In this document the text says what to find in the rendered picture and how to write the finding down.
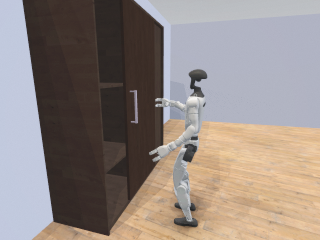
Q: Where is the wardrobe door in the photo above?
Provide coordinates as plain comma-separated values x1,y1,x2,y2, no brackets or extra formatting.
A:
119,0,156,200
154,24,161,158

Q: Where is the robot head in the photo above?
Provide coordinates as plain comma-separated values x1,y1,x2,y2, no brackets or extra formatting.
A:
188,69,208,98

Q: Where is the robot right shin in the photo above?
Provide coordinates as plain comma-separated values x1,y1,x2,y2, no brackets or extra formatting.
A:
183,177,191,202

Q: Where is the handle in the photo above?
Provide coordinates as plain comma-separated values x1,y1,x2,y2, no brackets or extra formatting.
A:
130,90,138,124

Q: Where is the right robot hand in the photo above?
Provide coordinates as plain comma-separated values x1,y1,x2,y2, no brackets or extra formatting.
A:
155,98,170,107

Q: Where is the robot left upper arm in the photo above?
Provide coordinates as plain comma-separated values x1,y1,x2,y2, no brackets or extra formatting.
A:
187,97,199,134

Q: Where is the robot left forearm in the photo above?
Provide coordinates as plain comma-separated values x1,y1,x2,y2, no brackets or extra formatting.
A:
167,126,196,152

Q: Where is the robot right forearm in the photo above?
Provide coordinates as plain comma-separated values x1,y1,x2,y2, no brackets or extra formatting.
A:
169,100,185,112

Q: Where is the left robot hand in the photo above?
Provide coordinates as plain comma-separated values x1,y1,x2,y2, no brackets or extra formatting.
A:
149,145,170,162

